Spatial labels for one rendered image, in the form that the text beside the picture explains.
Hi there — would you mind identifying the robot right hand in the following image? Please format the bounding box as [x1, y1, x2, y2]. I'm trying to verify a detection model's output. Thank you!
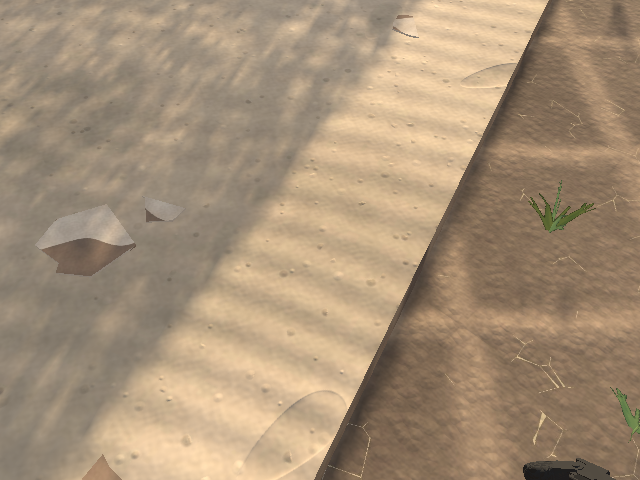
[523, 458, 616, 480]

